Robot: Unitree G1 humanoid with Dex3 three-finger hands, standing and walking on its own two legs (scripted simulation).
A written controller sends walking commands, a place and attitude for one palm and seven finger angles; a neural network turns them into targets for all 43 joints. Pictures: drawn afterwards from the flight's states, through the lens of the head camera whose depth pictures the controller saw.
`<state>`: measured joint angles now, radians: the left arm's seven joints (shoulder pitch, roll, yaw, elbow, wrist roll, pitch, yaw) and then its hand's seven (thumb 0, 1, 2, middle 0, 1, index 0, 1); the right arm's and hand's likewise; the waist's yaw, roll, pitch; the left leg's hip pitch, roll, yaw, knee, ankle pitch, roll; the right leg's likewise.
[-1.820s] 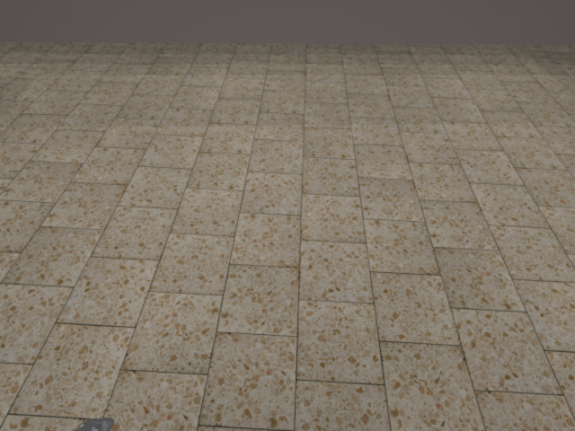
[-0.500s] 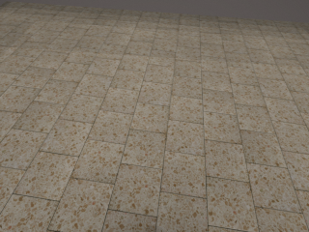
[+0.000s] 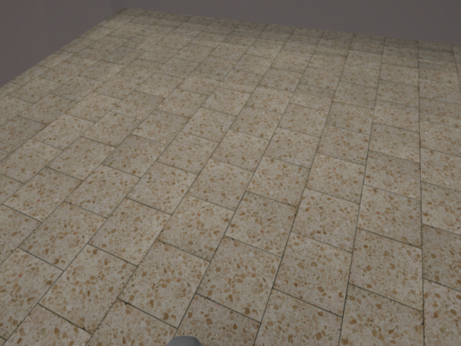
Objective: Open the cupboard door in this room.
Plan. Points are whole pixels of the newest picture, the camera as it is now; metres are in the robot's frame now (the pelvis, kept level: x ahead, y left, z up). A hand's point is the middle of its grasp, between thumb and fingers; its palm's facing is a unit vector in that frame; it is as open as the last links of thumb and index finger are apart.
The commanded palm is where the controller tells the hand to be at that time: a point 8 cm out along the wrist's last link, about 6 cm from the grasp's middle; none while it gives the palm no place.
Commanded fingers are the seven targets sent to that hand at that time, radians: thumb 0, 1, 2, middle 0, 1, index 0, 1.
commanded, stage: turn or walk to find it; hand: left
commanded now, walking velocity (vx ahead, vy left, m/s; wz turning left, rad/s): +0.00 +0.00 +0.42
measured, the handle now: out of the picture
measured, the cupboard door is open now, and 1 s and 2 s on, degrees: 0 0 0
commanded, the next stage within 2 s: none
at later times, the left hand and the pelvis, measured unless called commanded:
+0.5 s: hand out of the picture +0.00 +0.24 -0.16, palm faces +0.23 -0.93 -0.27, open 7.4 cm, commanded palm none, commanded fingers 0.00 0.90 0.90 -0.20 -0.30 -0.20 -0.30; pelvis -0.03 +0.02 +0.00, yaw +12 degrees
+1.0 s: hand out of the picture -0.11 +0.20 -0.19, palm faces +0.46 -0.86 -0.21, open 7.3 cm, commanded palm none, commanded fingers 0.00 0.90 0.90 -0.20 -0.30 -0.20 -0.30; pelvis -0.05 +0.01 -0.01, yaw +26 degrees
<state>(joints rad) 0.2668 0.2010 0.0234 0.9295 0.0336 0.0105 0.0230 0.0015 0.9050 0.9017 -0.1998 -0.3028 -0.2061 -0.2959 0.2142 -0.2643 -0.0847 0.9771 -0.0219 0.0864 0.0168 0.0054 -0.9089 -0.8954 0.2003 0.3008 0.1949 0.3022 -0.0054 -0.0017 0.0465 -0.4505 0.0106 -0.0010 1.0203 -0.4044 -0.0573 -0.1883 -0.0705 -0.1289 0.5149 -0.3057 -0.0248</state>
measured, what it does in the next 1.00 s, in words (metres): steps on the spot, turning left: left foot, then right foot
